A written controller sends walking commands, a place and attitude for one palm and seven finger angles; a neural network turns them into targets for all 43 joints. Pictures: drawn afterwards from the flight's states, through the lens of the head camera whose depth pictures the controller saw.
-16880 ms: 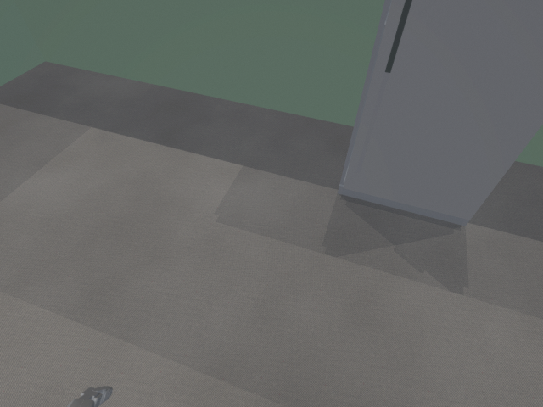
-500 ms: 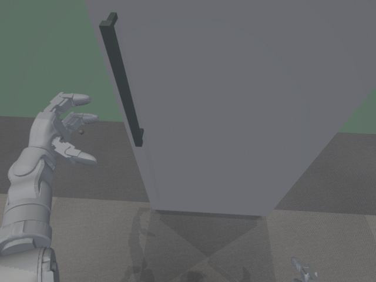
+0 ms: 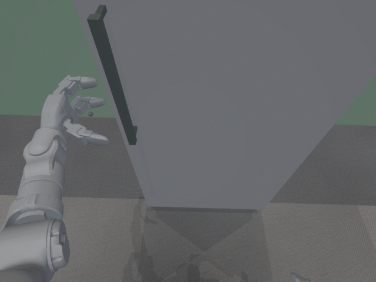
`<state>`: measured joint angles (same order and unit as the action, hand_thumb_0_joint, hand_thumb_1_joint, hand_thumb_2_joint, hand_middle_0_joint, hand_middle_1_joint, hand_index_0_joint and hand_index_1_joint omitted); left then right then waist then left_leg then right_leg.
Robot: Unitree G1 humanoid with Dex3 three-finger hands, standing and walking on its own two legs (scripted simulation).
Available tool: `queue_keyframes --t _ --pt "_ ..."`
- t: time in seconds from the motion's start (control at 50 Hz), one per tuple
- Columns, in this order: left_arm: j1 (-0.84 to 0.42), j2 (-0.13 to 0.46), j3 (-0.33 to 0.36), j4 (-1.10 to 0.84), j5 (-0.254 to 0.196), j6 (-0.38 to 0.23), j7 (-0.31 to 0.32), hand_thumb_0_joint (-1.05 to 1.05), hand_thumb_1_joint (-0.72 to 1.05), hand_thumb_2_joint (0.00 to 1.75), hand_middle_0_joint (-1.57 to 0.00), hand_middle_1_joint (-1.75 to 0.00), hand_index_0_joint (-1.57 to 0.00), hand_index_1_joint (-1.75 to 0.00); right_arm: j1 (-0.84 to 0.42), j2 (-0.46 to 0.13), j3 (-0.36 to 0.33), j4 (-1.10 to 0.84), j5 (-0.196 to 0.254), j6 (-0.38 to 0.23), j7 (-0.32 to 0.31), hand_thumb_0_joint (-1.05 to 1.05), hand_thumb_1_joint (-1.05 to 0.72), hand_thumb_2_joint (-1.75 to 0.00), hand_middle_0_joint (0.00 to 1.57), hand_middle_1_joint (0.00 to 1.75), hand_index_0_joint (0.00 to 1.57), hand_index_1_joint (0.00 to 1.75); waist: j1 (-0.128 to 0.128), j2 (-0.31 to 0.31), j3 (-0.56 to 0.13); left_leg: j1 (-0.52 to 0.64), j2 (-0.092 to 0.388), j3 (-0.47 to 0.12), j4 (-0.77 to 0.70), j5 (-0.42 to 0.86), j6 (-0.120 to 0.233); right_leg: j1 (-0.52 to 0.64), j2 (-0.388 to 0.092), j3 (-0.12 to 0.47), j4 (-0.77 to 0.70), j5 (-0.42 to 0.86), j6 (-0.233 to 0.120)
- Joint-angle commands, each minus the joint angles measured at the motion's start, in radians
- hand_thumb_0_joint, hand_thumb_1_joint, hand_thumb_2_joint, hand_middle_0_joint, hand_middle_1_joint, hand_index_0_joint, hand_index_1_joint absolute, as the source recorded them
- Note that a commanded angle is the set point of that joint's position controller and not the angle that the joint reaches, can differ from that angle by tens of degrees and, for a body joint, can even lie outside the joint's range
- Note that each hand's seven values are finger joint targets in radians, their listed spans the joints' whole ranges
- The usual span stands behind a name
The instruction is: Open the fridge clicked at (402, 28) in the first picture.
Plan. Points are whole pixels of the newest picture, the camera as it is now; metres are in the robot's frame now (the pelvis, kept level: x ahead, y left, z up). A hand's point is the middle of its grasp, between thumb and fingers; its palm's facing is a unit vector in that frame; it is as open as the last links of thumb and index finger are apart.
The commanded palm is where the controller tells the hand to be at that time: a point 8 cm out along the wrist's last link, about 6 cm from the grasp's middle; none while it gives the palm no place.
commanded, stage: move the hooked fingers beside the handle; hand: left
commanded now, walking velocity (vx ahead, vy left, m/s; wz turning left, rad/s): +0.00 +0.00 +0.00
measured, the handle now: (120, 91) +0.48 +0.15 +0.13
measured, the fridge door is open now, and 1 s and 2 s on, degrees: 0 0 0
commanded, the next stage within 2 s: feel for the door with the fingertips in 0.78 s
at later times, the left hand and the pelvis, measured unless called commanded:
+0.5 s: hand (90, 116) +0.43 +0.21 +0.11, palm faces -0.03 -1.00 +0.00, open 14.0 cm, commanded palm +0.40 +0.26 +0.11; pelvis +0.00 -0.01 +0.00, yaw +0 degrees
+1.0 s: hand (96, 116) +0.43 +0.20 +0.10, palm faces -0.05 -1.00 +0.00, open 14.0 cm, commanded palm +0.41 +0.24 +0.11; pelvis +0.00 +0.00 +0.00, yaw +0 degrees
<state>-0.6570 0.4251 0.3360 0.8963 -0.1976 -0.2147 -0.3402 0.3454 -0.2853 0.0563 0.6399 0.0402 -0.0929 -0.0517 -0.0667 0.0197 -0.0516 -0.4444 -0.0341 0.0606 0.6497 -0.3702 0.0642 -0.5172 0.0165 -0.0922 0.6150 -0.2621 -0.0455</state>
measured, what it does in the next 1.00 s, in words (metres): stands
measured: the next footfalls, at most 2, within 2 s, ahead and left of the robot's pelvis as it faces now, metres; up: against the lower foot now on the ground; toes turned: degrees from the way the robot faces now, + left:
none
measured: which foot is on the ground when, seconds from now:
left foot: down 0.00-1.00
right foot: down 0.00-1.00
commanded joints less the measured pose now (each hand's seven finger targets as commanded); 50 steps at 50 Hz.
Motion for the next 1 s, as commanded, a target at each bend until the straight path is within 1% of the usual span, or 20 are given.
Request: queue_keyframes --t 0.0,0.08,0.12,0.22,0.24,0.28,0.38,0.44,0.46,0.54,0.6,0.64,0.68,0.72,0.74,0.8,0.86,0.9,0.92,0.98 --pt "-0.397 0.285 0.07 -0.154 -0.016 -0.087 -0.003 0.0 -0.5 0.3 -0.3 -1.2 -0.3 -1.2 0.082 -0.16 -0.068 -0.09 0.001 -0.02 -0.008 0.0 -0.9 -0.9 0.2 0.3 0.2 0.3 0.004 0.007 -0.361 0.094 0.047 -0.103 -0.055 0.419 -0.055 0.215 -0.011 0.077 -0.012 0.302 0.007" --pt "-0.385 0.273 0.061 -0.127 -0.02 -0.093 -0.02 0.0 -0.5 0.3 -0.3 -1.2 -0.3 -1.2 0.071 -0.158 -0.064 -0.107 0.007 -0.008 -0.007 0.0 -0.9 -0.9 0.2 0.3 0.2 0.3 0.004 0.001 -0.339 0.031 0.039 -0.088 -0.066 0.336 -0.04 0.238 -0.014 0.085 -0.012 0.289 0.009" --pt "-0.399 0.321 0.095 -0.126 -0.016 -0.098 -0.021 0.0 -0.5 0.3 -0.3 -1.2 -0.3 -1.2 0.079 -0.162 -0.066 -0.106 0.005 -0.001 -0.008 0.0 -0.9 -0.9 0.2 0.3 0.2 0.3 0.006 0.006 -0.337 0.015 0.039 -0.085 -0.062 0.336 -0.035 0.244 -0.014 0.091 -0.009 0.3 0.01" --pt "-0.428 0.339 0.099 -0.247 -0.021 -0.13 -0.029 0.0 -0.5 0.3 -0.3 -1.2 -0.3 -1.2 0.084 -0.156 -0.073 -0.118 0.006 0.007 -0.009 0.0 -0.9 -0.9 0.2 0.3 0.2 0.3 0.006 0.07 -0.43 0.078 0.041 -0.086 -0.048 0.393 -0.034 0.266 -0.01 0.101 -0.003 0.341 0.011" --pt "-0.426 0.306 0.077 -0.257 -0.028 -0.131 -0.031 0.0 -0.5 0.3 -0.3 -1.2 -0.3 -1.2 0.079 -0.151 -0.072 -0.118 0.005 0.005 -0.008 0.0 -0.9 -0.9 0.2 0.3 0.2 0.3 0.001 0.074 -0.438 0.092 0.04 -0.085 -0.048 0.394 -0.035 0.268 -0.009 0.101 -0.008 0.344 0.013" --pt "-0.399 0.334 0.107 -0.229 -0.035 -0.125 -0.032 0.0 -0.5 0.3 -0.3 -1.2 -0.3 -1.2 0.077 -0.155 -0.071 -0.111 0.008 0.007 -0.012 0.0 -0.9 -0.9 0.2 0.3 0.2 0.3 0.003 0.051 -0.395 0.06 0.041 -0.085 -0.053 0.358 -0.033 0.265 -0.009 0.098 -0.014 0.324 0.011" --pt "-0.372 0.278 0.059 -0.163 -0.038 -0.083 -0.044 0.0 -0.5 0.3 -0.3 -1.2 -0.3 -1.2 0.071 -0.157 -0.067 -0.107 0.014 0.01 -0.013 0.0 -0.9 -0.9 0.2 0.3 0.2 0.3 -0.013 0.024 -0.304 0.023 0.04 -0.083 -0.063 0.301 -0.028 0.217 -0.012 0.09 -0.027 0.282 0.012" --pt "-0.378 0.243 0.027 -0.234 -0.036 -0.083 -0.046 0.0 -0.5 0.3 -0.3 -1.2 -0.3 -1.2 0.068 -0.152 -0.073 -0.121 0.012 0.009 -0.008 0.0 -0.9 -0.9 0.2 0.3 0.2 0.3 -0.004 0.072 -0.37 0.083 0.04 -0.089 -0.055 0.368 -0.034 0.217 -0.011 0.088 -0.016 0.306 0.009" --pt "-0.332 0.252 0.045 -0.223 -0.039 -0.081 -0.041 0.0 -0.5 0.3 -0.3 -1.2 -0.3 -1.2 0.067 -0.152 -0.072 -0.126 0.012 0.008 -0.007 0.0 -0.9 -0.9 0.2 0.3 0.2 0.3 0.009 0.054 -0.372 0.08 0.041 -0.091 -0.053 0.372 -0.036 0.223 -0.01 0.086 -0.014 0.305 0.008" --pt "-0.373 0.295 0.084 -0.206 -0.044 -0.083 -0.018 0.0 -0.5 0.3 -0.3 -1.2 -0.3 -1.2 0.065 -0.157 -0.07 -0.121 0.013 0.013 -0.009 0.0 -0.9 -0.9 0.2 0.3 0.2 0.3 -0.001 -0.025 -0.345 0.026 0.04 -0.089 -0.058 0.313 -0.029 0.242 -0.011 0.091 -0.015 0.293 0.013" --pt "-0.452 0.284 0.051 -0.231 -0.025 -0.096 -0.003 0.0 -0.5 0.3 -0.3 -1.2 -0.3 -1.2 0.055 -0.153 -0.063 -0.122 0.011 0.013 -0.011 0.0 -0.9 -0.9 0.2 0.3 0.2 0.3 -0.013 0.038 -0.332 0.036 0.036 -0.088 -0.056 0.295 -0.028 0.218 -0.016 0.094 -0.012 0.268 0.01" --pt "-0.426 0.308 0.076 -0.246 -0.011 -0.106 0.005 0.0 -0.5 0.3 -0.3 -1.2 -0.3 -1.2 0.06 -0.147 -0.065 -0.124 0.006 0.011 -0.008 0.0 -0.9 -0.9 0.2 0.3 0.2 0.3 0.005 0.084 -0.388 0.074 0.035 -0.092 -0.05 0.343 -0.036 0.236 -0.013 0.096 -0.003 0.295 0.008" --pt "-0.419 0.315 0.08 -0.252 -0.011 -0.113 0.003 0.0 -0.5 0.3 -0.3 -1.2 -0.3 -1.2 0.059 -0.146 -0.064 -0.124 0.007 0.011 -0.009 0.0 -0.9 -0.9 0.2 0.3 0.2 0.3 0.003 0.077 -0.399 0.084 0.038 -0.094 -0.045 0.362 -0.039 0.238 -0.011 0.094 -0.002 0.306 0.007" --pt "-0.409 0.259 0.041 -0.217 -0.025 -0.105 -0.011 0.0 -0.5 0.3 -0.3 -1.2 -0.3 -1.2 0.057 -0.145 -0.062 -0.124 0.011 0.012 -0.009 0.0 -0.9 -0.9 0.2 0.3 0.2 0.3 -0.011 0.035 -0.38 0.079 0.041 -0.093 -0.044 0.359 -0.035 0.23 -0.007 0.092 -0.007 0.309 0.011" --pt "-0.406 0.275 0.058 -0.197 -0.031 -0.1 -0.014 0.0 -0.5 0.3 -0.3 -1.2 -0.3 -1.2 0.059 -0.15 -0.062 -0.119 0.01 0.012 -0.011 0.0 -0.9 -0.9 0.2 0.3 0.2 0.3 -0.008 0.005 -0.365 0.056 0.041 -0.095 -0.049 0.344 -0.034 0.237 -0.008 0.089 -0.008 0.306 0.011" --pt "-0.422 0.241 0.024 -0.122 -0.036 -0.077 -0.031 0.0 -0.5 0.3 -0.3 -1.2 -0.3 -1.2 0.059 -0.156 -0.059 -0.115 0.015 0.013 -0.014 0.0 -0.9 -0.9 0.2 0.3 0.2 0.3 -0.023 -0.002 -0.296 0.022 0.039 -0.092 -0.053 0.29 -0.03 0.194 -0.012 0.085 -0.013 0.263 0.009" --pt "-0.4 0.26 0.038 -0.146 -0.027 -0.078 -0.032 0.0 -0.5 0.3 -0.3 -1.2 -0.3 -1.2 0.063 -0.156 -0.063 -0.12 0.013 0.013 -0.012 0.0 -0.9 -0.9 0.2 0.3 0.2 0.3 -0.006 0.04 -0.337 0.038 0.038 -0.094 -0.047 0.326 -0.036 0.199 -0.013 0.086 -0.005 0.279 0.006" --pt "-0.426 0.201 -0.011 -0.222 -0.032 -0.091 -0.026 0.0 -0.5 0.3 -0.3 -1.2 -0.3 -1.2 0.065 -0.147 -0.067 -0.128 0.01 0.012 -0.007 0.0 -0.9 -0.9 0.2 0.3 0.2 0.3 -0.01 0.074 -0.391 0.097 0.041 -0.102 -0.036 0.407 -0.044 0.191 -0.012 0.081 0.006 0.308 0.005" --pt "-0.419 0.207 0.003 -0.258 -0.035 -0.098 -0.02 0.0 -0.5 0.3 -0.3 -1.2 -0.3 -1.2 0.072 -0.147 -0.071 -0.127 0.007 0.009 -0.002 0.0 -0.9 -0.9 0.2 0.3 0.2 0.3 -0.004 0.059 -0.434 0.13 0.045 -0.11 -0.034 0.442 -0.051 0.201 -0.008 0.079 0.006 0.32 0.009" --pt "-0.39 0.169 -0.011 -0.286 -0.046 -0.101 0.005 0.0 -0.5 0.3 -0.3 -1.2 -0.3 -1.2 0.067 -0.142 -0.074 -0.121 0.009 0.009 0.002 0.0 -0.9 -0.9 0.2 0.3 0.2 0.3 -0.006 0.049 -0.422 0.15 0.051 -0.117 -0.034 0.481 -0.065 0.185 -0.004 0.071 0.003 0.323 0.011"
